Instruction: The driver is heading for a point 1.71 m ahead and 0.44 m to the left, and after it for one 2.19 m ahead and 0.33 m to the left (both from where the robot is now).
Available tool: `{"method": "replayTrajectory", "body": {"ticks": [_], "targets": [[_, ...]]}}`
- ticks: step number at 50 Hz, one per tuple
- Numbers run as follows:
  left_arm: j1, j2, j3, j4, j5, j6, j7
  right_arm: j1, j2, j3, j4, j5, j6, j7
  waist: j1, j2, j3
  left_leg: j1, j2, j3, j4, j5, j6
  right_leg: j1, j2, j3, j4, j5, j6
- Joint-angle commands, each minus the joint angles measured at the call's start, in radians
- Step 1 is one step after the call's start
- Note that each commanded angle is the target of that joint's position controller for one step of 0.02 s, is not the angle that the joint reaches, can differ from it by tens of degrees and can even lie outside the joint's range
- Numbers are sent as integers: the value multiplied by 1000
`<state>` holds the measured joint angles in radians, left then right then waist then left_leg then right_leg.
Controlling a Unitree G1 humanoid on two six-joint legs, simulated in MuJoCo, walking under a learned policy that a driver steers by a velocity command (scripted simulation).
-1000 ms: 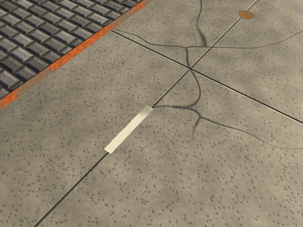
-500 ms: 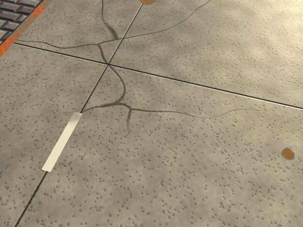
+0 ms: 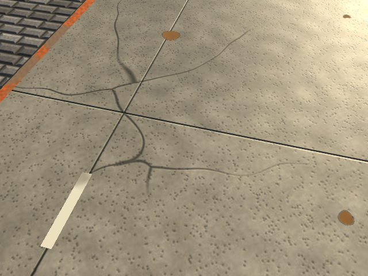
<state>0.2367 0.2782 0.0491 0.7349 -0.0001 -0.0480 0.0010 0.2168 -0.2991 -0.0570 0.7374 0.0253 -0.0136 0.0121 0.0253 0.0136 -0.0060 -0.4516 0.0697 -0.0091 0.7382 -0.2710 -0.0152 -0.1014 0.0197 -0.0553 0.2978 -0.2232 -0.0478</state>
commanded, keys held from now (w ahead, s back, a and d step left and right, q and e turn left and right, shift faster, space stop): w+q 0.74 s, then w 0.20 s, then w+e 0.06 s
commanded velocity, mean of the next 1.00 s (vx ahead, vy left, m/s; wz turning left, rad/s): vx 0.46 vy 0.00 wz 0.45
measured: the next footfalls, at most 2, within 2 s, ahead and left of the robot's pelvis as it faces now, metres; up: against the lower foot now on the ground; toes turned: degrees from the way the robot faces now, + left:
left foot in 0.16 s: +0.14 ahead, +0.16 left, +0.00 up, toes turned +9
right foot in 0.64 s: +0.52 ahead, +0.05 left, +0.00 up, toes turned +25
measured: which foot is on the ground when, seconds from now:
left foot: up 0.00-0.14, down 0.16-0.66, up 0.68-1.00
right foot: down 0.00-0.18, up 0.20-0.62, down 0.64-1.00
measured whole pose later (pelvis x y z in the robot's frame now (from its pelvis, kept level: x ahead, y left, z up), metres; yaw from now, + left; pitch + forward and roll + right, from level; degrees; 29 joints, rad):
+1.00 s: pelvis +0.48 +0.17 +0.00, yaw +30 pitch +1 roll -3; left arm 0.36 0.29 0.07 0.85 -0.02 -0.09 -0.02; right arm 0.11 -0.29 -0.03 0.63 0.01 -0.05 0.02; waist 0.10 0.05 0.04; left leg -0.64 0.10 -0.06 0.72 -0.08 0.00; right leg -0.03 0.04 -0.10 0.24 -0.23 -0.02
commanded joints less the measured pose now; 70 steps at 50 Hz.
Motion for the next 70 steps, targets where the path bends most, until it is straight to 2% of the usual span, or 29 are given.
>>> {"method": "replayTrajectory", "body": {"ticks": [1,5,8,9,10,11,12,14,18,23,29,31,32,33,34,35,36,38,42,51,54,56,57,58,59,60,62,65,70], "targets": [[5,199,62,-35,-9,-23,-3,-122,-77,-11,-105,2,-27,9,46,-105,70,-145,28,-5,-47,-8,21,61,-317,217,-180,-174,-170],[7,211,71,-19,-22,-18,-13,-116,-75,-5,-121,5,-29,23,31,-90,67,-55,16,45,-112,-9,54,46,-316,137,-132,-116,-145],[-24,187,62,-21,-23,-12,-12,71,-123,-36,-74,4,-25,17,-77,-47,-16,281,-78,117,-197,24,105,-104,-242,-4,149,128,-73],[-38,131,41,-41,-2,-18,-9,237,-210,-73,-41,12,-21,6,-149,77,-95,491,10,-57,-254,-9,164,-247,-164,-101,472,168,-3],[-64,56,16,-126,23,-41,-8,295,-346,-95,-55,3,-31,3,-129,356,-132,693,249,-657,-442,-181,350,-649,34,-62,844,-295,83],[-86,129,27,-113,-11,-68,-16,277,-253,-66,-74,-1,-49,12,-150,218,-153,731,289,-752,-522,-267,383,-774,-3,127,971,-335,67],[-102,169,35,-121,-39,-84,-29,230,-198,-50,-85,-9,-58,13,-129,179,-75,686,272,-644,-512,-205,358,-826,-50,132,975,-250,38],[-104,165,35,-106,0,-93,-27,145,-153,-36,-108,-9,-56,10,-80,33,-8,541,196,-467,-499,3,305,-749,-108,127,842,-105,32],[-106,126,30,-104,18,-67,-29,103,-162,-33,-121,-12,-56,-15,-32,47,16,386,117,-300,-541,318,288,-616,-85,92,663,37,89],[-292,70,3,-148,3,-67,-35,167,-184,-45,-81,-1,-47,-40,-89,75,62,270,45,-219,-534,288,222,-475,-12,69,297,294,117],[-302,130,28,-158,-7,-83,-42,194,-180,-57,-46,7,-29,-50,-66,106,56,404,116,-341,-421,335,181,-395,-13,129,176,245,57],[-148,174,56,-123,-6,-89,-31,169,-163,-53,-57,-2,-19,-44,14,118,-47,405,63,-318,-238,557,145,-170,5,84,141,200,10],[0,205,68,-107,7,-89,-23,149,-125,-36,-82,-13,-16,-38,87,94,-194,291,7,-293,-14,480,114,106,-89,159,184,179,-45],[126,281,86,-91,24,-81,-16,267,-19,-5,-104,-18,-22,-36,57,-147,-371,-36,-131,-206,356,3,46,496,-342,537,186,46,-175],[131,241,76,-74,10,-76,-29,336,-53,0,-106,16,-31,-34,28,-343,-426,-233,-144,-195,554,-329,26,558,-454,886,40,-173,-248],[70,152,55,-91,-1,-69,-23,251,-150,-25,-93,29,-28,-34,47,-202,-255,-301,-72,-196,621,-243,21,419,-416,761,3,-285,-204],[20,119,45,-93,0,-59,-16,152,-178,-32,-111,18,-25,-33,50,-110,-136,-290,-31,-146,601,-158,19,264,-375,591,-8,-210,-167],[-28,91,33,-70,14,-58,-14,82,-143,-33,-131,-5,-22,-28,8,-75,-17,-220,28,-134,511,-76,24,37,-294,406,-61,-9,-148],[-20,113,41,-19,3,-80,-19,76,-54,-8,-136,-2,-11,-21,-28,-86,33,-182,43,-115,357,-52,19,-71,-274,260,-154,121,-186],[100,201,53,60,-35,-45,-20,-205,-39,18,-200,-8,-63,20,52,-64,78,-101,5,-12,-141,242,16,8,-246,130,-139,251,-148],[115,226,57,78,-37,-23,-13,-172,-87,-4,-198,-6,-73,25,2,-89,49,6,-30,-5,-230,180,44,67,-275,167,-43,327,-114],[111,184,38,77,-28,-20,-10,57,-163,-47,-134,-17,-72,10,-125,-73,-103,381,-33,1,-261,205,94,-39,-189,101,251,448,-54],[112,98,5,39,7,-26,-10,233,-250,-70,-116,-37,-64,-7,-184,75,-277,671,200,-236,-221,237,161,-246,-113,49,592,118,-2],[222,27,-14,26,-22,-39,-10,231,-279,-70,-113,-50,-56,-4,-118,307,-390,839,373,-639,-359,10,286,-534,7,101,866,-374,38],[156,146,16,39,-47,-41,-9,204,-178,-46,-116,-39,-58,1,-150,169,-281,750,334,-612,-412,-87,259,-627,-38,179,966,-347,38],[93,168,27,15,-55,-40,-9,152,-137,-32,-109,-28,-62,2,-132,149,-156,648,303,-459,-429,-56,230,-673,-76,162,972,-257,31],[58,141,30,12,-32,-25,-3,45,-79,-17,-101,-30,-73,8,-72,104,-47,454,227,-279,-492,83,209,-610,-137,150,900,-121,44],[81,84,25,14,-35,9,-6,-7,-67,-24,-77,-39,-99,3,-21,93,-4,332,208,-129,-576,221,214,-527,-158,150,860,-40,65],[-31,55,15,-37,-23,19,-21,3,-111,-44,-33,-39,-102,-16,-34,45,55,346,192,51,-618,300,204,-570,-155,140,612,163,75]]}}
